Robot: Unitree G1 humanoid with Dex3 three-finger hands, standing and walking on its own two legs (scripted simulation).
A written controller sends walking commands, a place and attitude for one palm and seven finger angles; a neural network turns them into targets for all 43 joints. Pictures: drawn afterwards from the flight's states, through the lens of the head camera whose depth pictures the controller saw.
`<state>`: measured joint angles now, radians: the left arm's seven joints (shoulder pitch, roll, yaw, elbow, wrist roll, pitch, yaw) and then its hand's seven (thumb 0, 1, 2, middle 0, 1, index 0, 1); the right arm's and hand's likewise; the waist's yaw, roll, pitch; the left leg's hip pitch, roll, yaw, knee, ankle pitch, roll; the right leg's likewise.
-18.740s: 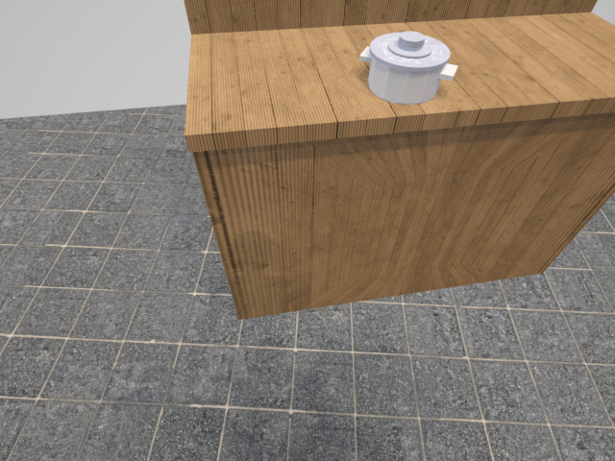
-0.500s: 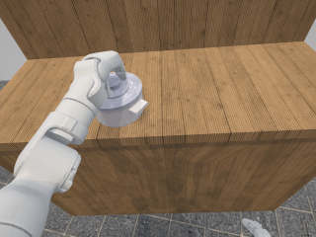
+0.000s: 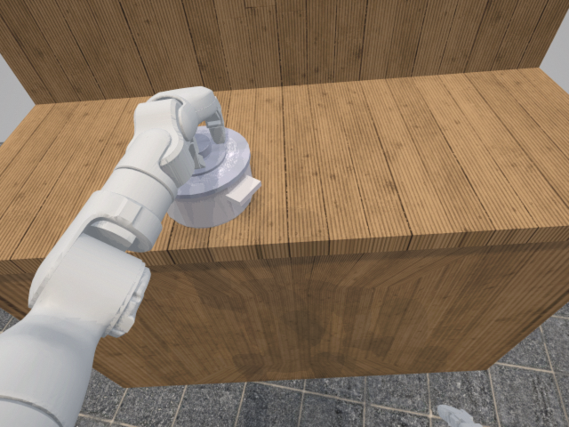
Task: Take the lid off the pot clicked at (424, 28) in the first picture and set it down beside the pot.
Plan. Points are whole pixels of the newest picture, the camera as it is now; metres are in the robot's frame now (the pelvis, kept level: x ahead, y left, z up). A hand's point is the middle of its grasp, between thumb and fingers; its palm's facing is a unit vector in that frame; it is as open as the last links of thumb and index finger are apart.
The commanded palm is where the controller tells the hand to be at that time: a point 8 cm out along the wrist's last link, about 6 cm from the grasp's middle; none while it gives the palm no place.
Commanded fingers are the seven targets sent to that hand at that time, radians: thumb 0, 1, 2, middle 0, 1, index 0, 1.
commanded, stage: close the fingers and squeeze the knob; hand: left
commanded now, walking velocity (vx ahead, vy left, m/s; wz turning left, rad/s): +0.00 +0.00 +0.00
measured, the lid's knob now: (193, 147) +0.48 +0.14 +0.15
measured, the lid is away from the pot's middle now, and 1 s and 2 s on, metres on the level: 0.00 0.00 0.01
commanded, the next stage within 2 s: lift the lid straight up in 0.84 s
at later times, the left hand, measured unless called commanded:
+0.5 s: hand (192, 148) +0.45 +0.13 +0.18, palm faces -0.33 -0.10 -0.94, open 7.0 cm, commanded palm +0.43 +0.14 +0.23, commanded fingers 0.00 0.37 1.03 -0.63 -0.93 -0.83 -1.03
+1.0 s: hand (193, 152) +0.44 +0.13 +0.18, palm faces -0.32 -0.09 -0.94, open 6.7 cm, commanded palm +0.43 +0.14 +0.24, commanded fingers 0.00 0.59 1.10 -0.68 -0.94 -0.95 -1.08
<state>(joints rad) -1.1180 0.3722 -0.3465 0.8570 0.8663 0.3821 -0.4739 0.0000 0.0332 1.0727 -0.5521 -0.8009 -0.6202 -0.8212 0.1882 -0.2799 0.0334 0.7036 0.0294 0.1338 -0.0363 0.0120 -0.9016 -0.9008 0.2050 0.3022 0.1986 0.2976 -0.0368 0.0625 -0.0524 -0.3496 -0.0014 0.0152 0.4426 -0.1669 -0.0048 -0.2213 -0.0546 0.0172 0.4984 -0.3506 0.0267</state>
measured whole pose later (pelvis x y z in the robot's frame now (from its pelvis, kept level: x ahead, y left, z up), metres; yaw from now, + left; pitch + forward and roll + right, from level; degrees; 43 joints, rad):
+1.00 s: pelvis +0.00 +0.00 +0.00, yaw +0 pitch +3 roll +1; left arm -1.01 0.39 -0.33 0.71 0.84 0.39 -0.48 0.00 0.23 0.96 -0.47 -0.84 -0.75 -0.99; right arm 0.16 -0.28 0.04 0.68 0.04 0.14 -0.03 0.01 -0.90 -0.90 0.20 0.30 0.20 0.30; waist -0.02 0.07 -0.05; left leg -0.32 0.00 0.02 0.44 -0.18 -0.01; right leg -0.19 -0.05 0.02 0.49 -0.35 0.02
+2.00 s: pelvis +0.00 +0.00 +0.00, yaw -1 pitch +3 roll +1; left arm -1.25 0.42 -0.31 0.90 0.86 0.36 -0.55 -0.01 0.25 0.94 -0.47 -0.80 -0.91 -1.06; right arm 0.18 -0.28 0.04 0.71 0.03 0.04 -0.06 0.01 -0.90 -0.90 0.21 0.30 0.20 0.30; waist -0.03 0.06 -0.05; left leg -0.32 0.00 0.02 0.41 -0.15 -0.01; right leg -0.20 -0.05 0.03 0.48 -0.34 0.03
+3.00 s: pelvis -0.01 +0.00 +0.00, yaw +0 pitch +4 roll +1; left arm -1.46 0.43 -0.32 0.99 0.90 0.44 -0.59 -0.01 0.25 0.94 -0.47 -0.80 -0.92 -1.07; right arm 0.18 -0.28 0.05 0.72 0.03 0.02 -0.05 0.01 -0.90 -0.90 0.21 0.30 0.20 0.30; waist -0.03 0.06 -0.06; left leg -0.33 -0.01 0.01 0.40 -0.14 0.00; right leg -0.21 -0.06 0.02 0.47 -0.33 0.03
